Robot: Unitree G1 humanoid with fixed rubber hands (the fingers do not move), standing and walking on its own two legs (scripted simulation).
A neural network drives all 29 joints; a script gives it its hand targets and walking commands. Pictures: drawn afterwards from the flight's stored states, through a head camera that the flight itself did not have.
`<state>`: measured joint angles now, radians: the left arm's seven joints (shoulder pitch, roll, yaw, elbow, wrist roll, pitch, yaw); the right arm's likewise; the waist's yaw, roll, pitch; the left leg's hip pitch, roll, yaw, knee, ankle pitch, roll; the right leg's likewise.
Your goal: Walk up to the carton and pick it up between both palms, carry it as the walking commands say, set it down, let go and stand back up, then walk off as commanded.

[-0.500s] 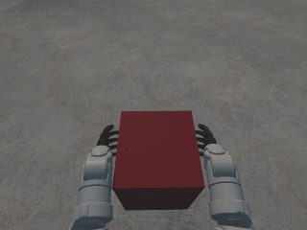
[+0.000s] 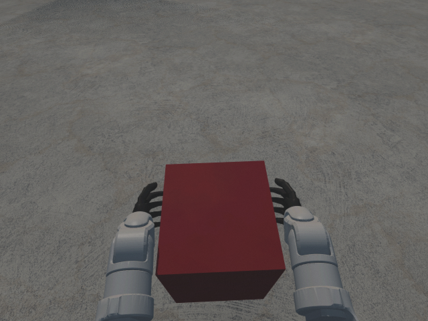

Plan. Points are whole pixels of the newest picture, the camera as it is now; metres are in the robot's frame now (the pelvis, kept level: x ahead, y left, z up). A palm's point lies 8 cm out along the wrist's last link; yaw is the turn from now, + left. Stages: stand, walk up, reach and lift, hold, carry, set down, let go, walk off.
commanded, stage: hold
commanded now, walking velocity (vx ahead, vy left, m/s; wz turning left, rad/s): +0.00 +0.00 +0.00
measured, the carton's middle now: (217, 236) +0.29 +0.00 -0.03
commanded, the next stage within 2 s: carry in 1.06 s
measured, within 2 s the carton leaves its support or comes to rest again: neither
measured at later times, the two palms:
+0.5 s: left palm (141, 221) +0.28 +0.15 +0.05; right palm (291, 215) +0.29 -0.14 +0.05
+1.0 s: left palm (143, 223) +0.28 +0.14 +0.05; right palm (293, 218) +0.28 -0.15 +0.05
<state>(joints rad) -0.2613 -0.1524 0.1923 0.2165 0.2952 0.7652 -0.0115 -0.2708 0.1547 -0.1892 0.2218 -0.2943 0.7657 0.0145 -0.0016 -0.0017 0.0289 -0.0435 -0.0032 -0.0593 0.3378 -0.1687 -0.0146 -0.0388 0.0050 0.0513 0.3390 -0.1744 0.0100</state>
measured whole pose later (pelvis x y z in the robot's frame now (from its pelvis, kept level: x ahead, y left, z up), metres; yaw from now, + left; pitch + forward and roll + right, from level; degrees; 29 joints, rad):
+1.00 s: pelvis +0.00 +0.00 +0.00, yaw +0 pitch -8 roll +0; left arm -0.23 -0.14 0.16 0.18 0.28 0.78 0.00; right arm -0.23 0.15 -0.16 0.18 -0.28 0.77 0.01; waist 0.00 0.00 0.04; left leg -0.04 0.00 -0.06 0.34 -0.17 -0.01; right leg -0.04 0.01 0.06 0.35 -0.18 0.01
